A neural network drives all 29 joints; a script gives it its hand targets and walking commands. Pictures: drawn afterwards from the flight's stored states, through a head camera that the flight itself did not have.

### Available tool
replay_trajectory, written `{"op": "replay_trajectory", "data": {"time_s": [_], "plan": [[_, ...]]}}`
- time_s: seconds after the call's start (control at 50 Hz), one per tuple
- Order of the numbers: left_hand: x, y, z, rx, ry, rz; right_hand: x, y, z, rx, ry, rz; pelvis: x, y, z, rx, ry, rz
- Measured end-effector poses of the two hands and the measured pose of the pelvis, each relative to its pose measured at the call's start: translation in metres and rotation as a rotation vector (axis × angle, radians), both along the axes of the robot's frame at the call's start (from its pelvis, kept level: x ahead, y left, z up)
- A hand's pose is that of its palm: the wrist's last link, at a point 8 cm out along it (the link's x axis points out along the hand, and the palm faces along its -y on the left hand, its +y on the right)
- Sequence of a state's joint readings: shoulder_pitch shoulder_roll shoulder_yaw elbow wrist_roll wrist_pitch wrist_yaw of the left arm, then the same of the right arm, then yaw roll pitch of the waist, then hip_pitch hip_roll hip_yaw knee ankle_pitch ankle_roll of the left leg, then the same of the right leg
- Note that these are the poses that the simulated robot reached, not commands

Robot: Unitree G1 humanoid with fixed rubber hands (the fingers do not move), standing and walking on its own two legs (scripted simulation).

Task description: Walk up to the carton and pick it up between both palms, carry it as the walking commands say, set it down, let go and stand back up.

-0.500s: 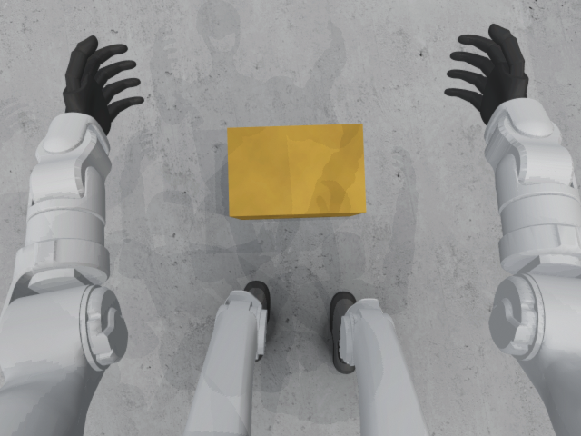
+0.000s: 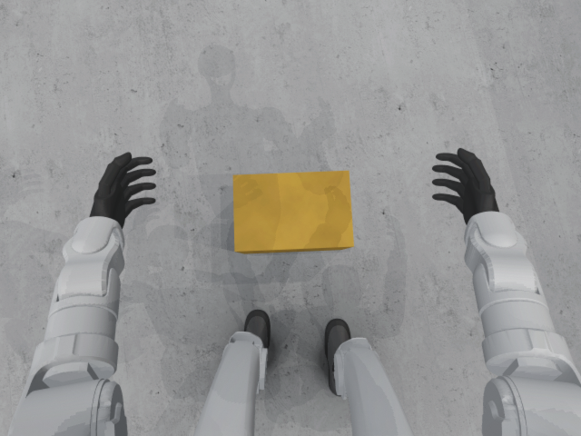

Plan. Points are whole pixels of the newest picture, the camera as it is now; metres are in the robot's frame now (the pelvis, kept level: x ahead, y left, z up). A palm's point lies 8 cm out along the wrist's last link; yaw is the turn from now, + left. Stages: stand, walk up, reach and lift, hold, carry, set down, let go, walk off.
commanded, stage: let go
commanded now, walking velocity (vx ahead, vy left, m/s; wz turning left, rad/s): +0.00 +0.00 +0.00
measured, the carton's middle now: (292, 215) +0.45 +0.02 -0.60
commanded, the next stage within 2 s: stand in 0.98 s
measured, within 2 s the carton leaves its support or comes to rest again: neither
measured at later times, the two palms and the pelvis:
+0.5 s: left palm (74, 369) +0.22 +0.23 +0.00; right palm (568, 362) +0.24 -0.24 +0.00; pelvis +0.05 -0.01 +0.07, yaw +0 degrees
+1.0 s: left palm (72, 382) +0.21 +0.22 +0.01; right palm out of the picture +0.22 -0.25 +0.01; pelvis +0.06 -0.01 +0.08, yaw +1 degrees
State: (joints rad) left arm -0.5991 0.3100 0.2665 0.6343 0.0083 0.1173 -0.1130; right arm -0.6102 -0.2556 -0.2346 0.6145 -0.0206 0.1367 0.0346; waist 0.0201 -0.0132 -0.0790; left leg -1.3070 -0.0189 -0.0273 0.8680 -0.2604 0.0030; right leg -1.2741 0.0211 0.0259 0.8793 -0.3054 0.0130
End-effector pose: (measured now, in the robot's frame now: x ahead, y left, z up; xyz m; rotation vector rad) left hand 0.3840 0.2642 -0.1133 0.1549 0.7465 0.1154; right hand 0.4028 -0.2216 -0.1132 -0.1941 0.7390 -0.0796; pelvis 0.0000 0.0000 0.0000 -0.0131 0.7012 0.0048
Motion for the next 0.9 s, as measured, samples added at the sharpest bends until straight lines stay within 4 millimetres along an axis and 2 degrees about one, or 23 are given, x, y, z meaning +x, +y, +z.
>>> {"op": "replay_trajectory", "data": {"time_s": [0.12, 0.22, 0.4, 0.5, 0.56, 0.64, 0.78, 0.9], "plan": [[-0.042, -0.001, 0.037, -0.003, 0.025, -0.012, -0.04, -0.002, 0.034, 0.014, 0.018, 0.01, 0.015, 0.0, 0.023, 0.005, -0.126, 0.003], [-0.075, -0.01, 0.065, -0.008, 0.023, -0.015, -0.066, -0.005, 0.062, 0.011, 0.012, 0.016, 0.027, -0.002, 0.04, 0.008, -0.24, 0.003], [-0.14, -0.03, 0.097, -0.008, 0.05, -0.024, -0.134, -0.015, 0.096, 0.018, 0.032, -0.003, 0.046, -0.007, 0.065, 0.011, -0.461, 0.001], [-0.165, -0.036, 0.113, -0.002, 0.052, -0.025, -0.167, -0.021, 0.111, 0.016, 0.045, 0.002, 0.054, -0.011, 0.074, 0.015, -0.573, -0.005], [-0.172, -0.041, 0.119, -0.004, 0.051, -0.032, -0.179, -0.025, 0.118, 0.013, 0.045, 0.001, 0.056, -0.013, 0.078, 0.016, -0.632, -0.007], [-0.171, -0.047, 0.122, -0.013, 0.049, -0.047, -0.186, -0.029, 0.124, 0.014, 0.047, -0.003, 0.056, -0.016, 0.079, 0.016, -0.699, -0.01], [-0.164, -0.051, 0.124, -0.012, 0.049, -0.06, -0.186, -0.028, 0.127, 0.025, 0.052, -0.009, 0.055, -0.017, 0.078, 0.019, -0.772, -0.007], [-0.169, -0.048, 0.123, -0.006, 0.069, -0.052, -0.185, -0.024, 0.125, 0.031, 0.06, -0.012, 0.056, -0.016, 0.077, 0.021, -0.791, -0.001]]}}
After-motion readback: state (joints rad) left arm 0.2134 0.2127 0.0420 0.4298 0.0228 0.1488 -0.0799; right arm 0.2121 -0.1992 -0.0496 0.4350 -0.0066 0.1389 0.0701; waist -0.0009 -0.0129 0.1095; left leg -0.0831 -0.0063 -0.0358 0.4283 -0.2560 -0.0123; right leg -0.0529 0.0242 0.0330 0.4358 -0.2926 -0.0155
